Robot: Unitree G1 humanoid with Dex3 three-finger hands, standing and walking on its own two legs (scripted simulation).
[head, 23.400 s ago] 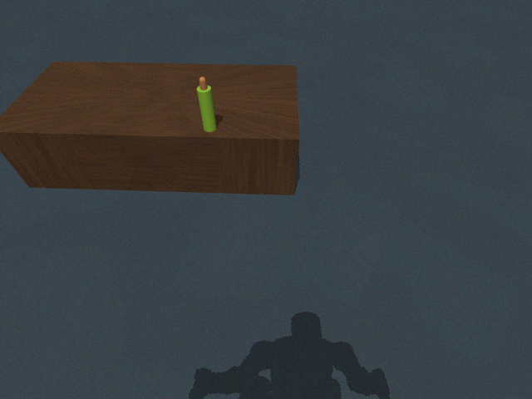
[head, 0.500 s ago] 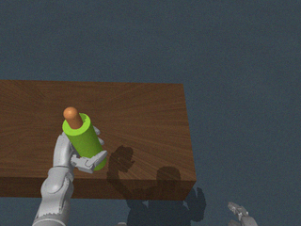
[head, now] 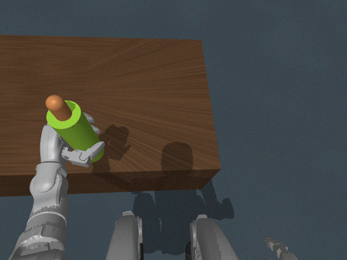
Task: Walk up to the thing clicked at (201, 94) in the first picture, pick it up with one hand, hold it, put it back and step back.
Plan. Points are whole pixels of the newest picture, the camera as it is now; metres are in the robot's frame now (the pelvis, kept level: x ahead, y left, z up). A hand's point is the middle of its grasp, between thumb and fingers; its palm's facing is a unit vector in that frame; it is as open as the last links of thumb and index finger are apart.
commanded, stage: crouch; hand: left
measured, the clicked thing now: (77, 131) +0.38 +0.20 +0.03
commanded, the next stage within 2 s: lower in 0.68 s
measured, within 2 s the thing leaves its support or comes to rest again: neither
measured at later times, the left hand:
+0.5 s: hand (94, 142) +0.41 +0.20 -0.09, palm faces +0.04 -1.00 -0.02, open 8.4 cm
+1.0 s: hand (100, 147) +0.42 +0.19 -0.14, palm faces +0.05 -1.00 -0.03, open 8.4 cm
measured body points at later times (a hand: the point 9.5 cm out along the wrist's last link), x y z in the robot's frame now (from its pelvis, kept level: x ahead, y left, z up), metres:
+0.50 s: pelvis -0.02 +0.00 -0.07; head +0.15 +0.03 +0.35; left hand +0.40 +0.25 -0.08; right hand +0.09 -0.26 -0.19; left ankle +0.05 +0.13 -0.61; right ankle +0.02 -0.13 -0.61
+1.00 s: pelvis -0.03 +0.00 -0.11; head +0.15 +0.03 +0.30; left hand +0.41 +0.25 -0.13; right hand +0.07 -0.26 -0.24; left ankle +0.05 +0.13 -0.61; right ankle +0.02 -0.13 -0.61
